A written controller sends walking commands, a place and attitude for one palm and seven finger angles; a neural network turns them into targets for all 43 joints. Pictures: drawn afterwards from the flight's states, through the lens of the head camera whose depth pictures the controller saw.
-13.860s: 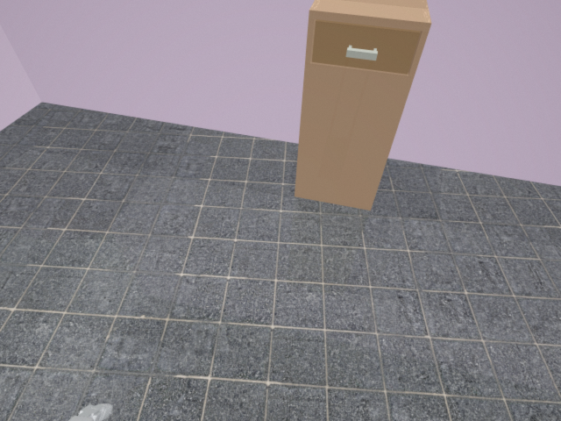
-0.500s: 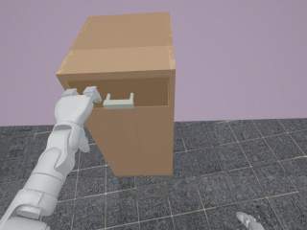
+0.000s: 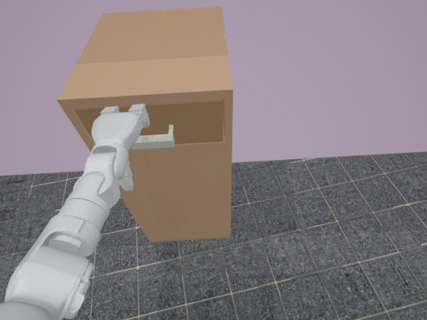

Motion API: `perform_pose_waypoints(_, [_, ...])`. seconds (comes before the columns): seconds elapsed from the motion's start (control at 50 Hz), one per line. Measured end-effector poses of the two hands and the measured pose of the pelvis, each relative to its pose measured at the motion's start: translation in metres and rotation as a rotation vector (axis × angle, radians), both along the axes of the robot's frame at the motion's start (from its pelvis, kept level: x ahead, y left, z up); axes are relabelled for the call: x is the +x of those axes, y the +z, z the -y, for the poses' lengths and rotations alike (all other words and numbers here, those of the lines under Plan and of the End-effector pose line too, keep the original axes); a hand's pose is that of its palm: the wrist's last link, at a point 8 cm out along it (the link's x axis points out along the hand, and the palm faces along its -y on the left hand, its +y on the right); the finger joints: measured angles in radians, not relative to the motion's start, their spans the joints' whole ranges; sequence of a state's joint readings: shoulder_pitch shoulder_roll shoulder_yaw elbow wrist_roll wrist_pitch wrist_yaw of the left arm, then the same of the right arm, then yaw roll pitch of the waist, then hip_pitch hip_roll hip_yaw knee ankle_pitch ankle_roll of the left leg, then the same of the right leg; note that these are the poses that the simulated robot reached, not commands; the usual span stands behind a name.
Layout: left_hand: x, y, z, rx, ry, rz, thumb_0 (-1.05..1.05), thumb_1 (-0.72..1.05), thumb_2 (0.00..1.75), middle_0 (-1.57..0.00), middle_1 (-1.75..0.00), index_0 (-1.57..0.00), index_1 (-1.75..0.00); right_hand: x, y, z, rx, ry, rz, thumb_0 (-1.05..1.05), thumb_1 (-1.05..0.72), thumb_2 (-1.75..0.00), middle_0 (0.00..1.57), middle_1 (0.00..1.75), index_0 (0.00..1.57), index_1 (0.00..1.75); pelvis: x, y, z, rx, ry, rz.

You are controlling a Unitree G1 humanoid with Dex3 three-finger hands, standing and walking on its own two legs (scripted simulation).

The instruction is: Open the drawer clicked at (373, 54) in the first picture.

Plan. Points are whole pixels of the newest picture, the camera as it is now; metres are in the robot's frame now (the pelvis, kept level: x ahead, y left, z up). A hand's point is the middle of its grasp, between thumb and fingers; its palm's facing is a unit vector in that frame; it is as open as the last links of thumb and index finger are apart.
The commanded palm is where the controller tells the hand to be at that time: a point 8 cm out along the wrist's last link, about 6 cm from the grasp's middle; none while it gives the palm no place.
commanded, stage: move the hooked fingers above the handle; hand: left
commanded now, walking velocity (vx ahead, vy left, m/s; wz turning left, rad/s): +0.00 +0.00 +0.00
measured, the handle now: (153, 135) +0.53 +0.17 +0.01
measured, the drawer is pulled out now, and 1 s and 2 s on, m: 0.00 0.00 0.00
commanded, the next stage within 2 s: none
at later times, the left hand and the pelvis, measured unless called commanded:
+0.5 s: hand (137, 145) +0.45 +0.18 +0.06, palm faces -0.07 -0.05 -1.00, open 13.8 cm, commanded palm +0.43 +0.18 +0.13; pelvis +0.00 +0.00 +0.00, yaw -2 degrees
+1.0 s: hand (155, 145) +0.45 +0.14 +0.06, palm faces -0.05 -0.07 -1.00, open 13.9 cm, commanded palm +0.44 +0.18 +0.13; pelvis -0.01 +0.00 +0.00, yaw -1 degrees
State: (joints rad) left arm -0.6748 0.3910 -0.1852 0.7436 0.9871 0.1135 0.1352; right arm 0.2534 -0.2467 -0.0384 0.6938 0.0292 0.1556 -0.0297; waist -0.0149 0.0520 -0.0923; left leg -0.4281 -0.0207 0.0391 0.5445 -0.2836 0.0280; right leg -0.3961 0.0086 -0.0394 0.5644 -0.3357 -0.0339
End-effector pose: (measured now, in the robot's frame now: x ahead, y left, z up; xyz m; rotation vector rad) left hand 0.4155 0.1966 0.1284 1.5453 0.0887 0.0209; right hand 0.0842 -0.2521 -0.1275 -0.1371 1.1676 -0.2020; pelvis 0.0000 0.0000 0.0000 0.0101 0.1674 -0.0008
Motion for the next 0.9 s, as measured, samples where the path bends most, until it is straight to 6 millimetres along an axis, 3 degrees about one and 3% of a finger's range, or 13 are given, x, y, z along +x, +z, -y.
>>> perform_pose_waypoints(0.18, [0.025, -0.008, 0.033, -0.041, -0.112, 0.036, -0.01, -0.49, 0.30, -0.32, -1.20, -0.32, -1.20, -0.044, -0.001, 0.014, -0.042, -0.071, -0.075, 0.00, -0.90, -0.90, 0.20, 0.30, 0.20, 0.29, -0.003, -0.004, 0.001, -0.002, -0.012, -0.036])
perform_pose_waypoints(0.28, [0.039, 0.001, 0.024, -0.026, -0.031, 0.102, 0.00, -0.49, 0.30, -0.32, -1.20, -0.32, -1.20, -0.065, -0.002, 0.015, -0.036, -0.111, -0.105, 0.00, -0.90, -0.90, 0.20, 0.30, 0.20, 0.29, -0.004, -0.004, 0.001, -0.001, -0.034, -0.062])
perform_pose_waypoints(0.36, [0.038, 0.000, 0.020, -0.001, 0.020, 0.062, 0.00, -0.49, 0.30, -0.35, -1.22, -0.32, -1.20, -0.074, -0.004, 0.013, -0.012, -0.128, -0.124, 0.00, -0.90, -0.90, 0.20, 0.30, 0.20, 0.29, -0.002, -0.003, 0.001, -0.001, -0.042, -0.061])
perform_pose_waypoints(0.46, [0.026, -0.011, 0.012, -0.013, 0.044, -0.026, 0.00, -0.49, 0.30, -0.34, -1.21, -0.32, -1.20, -0.070, -0.002, 0.011, -0.007, -0.130, -0.104, 0.00, -0.90, -0.90, 0.20, 0.30, 0.20, 0.29, -0.002, -0.001, 0.002, -0.002, -0.039, -0.042])
perform_pose_waypoints(0.58, [0.011, -0.008, 0.021, -0.019, -0.080, 0.018, -0.01, -0.49, 0.30, -0.33, -1.20, -0.32, -1.20, -0.050, 0.002, 0.012, -0.032, -0.087, -0.050, 0.00, -0.90, -0.90, 0.20, 0.30, 0.20, 0.29, -0.006, -0.001, 0.001, -0.005, -0.017, -0.025])
perform_pose_waypoints(0.76, [0.021, 0.012, 0.013, 0.020, 0.017, 0.103, 0.00, -0.49, 0.30, -0.32, -1.20, -0.32, -1.20, -0.027, 0.002, 0.009, -0.020, -0.052, 0.016, 0.00, -0.90, -0.90, 0.20, 0.30, 0.20, 0.29, -0.012, -0.003, -0.001, -0.004, -0.015, -0.034])
perform_pose_waypoints(0.84, [0.023, 0.007, 0.010, 0.025, 0.065, 0.020, -0.01, -0.49, 0.30, -0.32, -1.20, -0.31, -1.20, -0.028, 0.002, 0.006, -0.007, -0.057, 0.010, 0.00, -0.90, -0.90, 0.20, 0.30, 0.20, 0.29, -0.011, -0.002, -0.001, -0.003, -0.016, -0.033])
perform_pose_waypoints(0.9, [0.020, -0.002, 0.021, 0.000, 0.010, -0.033, -0.01, -0.49, 0.30, -0.32, -1.20, -0.31, -1.20, -0.032, 0.002, 0.004, -0.011, -0.060, -0.002, 0.00, -0.90, -0.90, 0.20, 0.30, 0.20, 0.29, -0.009, -0.002, -0.002, -0.004, -0.013, -0.028])
